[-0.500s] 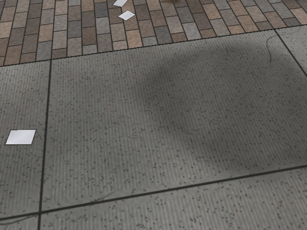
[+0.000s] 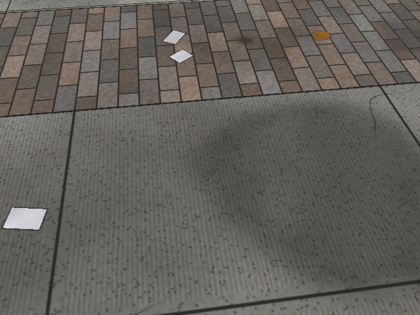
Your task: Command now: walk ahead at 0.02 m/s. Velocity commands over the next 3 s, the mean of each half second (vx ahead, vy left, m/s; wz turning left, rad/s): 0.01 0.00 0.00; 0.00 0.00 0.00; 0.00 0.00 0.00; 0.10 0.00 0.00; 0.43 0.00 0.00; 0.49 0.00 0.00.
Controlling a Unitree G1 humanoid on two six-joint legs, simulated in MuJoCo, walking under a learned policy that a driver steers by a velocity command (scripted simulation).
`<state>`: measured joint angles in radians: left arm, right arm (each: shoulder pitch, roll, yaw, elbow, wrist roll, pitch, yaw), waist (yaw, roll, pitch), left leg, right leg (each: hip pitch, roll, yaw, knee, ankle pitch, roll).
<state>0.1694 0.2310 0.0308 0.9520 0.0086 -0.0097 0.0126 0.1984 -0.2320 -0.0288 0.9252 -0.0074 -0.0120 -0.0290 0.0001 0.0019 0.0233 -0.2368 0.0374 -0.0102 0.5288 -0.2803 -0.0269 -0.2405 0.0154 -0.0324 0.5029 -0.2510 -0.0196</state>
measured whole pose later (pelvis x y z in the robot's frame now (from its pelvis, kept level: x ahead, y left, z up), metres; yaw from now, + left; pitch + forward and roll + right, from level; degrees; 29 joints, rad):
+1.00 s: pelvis +0.01 +0.00 +0.00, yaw +0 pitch -1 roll +0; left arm 0.19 0.20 0.02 1.12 0.00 0.00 0.03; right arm 0.26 -0.19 -0.02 1.11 0.00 0.00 -0.05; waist 0.00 0.00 0.03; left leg -0.19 0.03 0.00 0.47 -0.26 -0.03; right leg -0.21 0.01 -0.03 0.48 -0.25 -0.02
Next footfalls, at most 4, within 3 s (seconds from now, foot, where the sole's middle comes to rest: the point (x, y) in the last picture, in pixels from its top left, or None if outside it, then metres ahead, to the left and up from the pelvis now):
2.50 right None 0.47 -0.07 -0.77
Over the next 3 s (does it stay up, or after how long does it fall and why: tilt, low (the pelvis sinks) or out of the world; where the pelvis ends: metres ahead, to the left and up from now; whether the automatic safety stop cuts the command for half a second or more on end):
stays up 0.58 0.06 -0.01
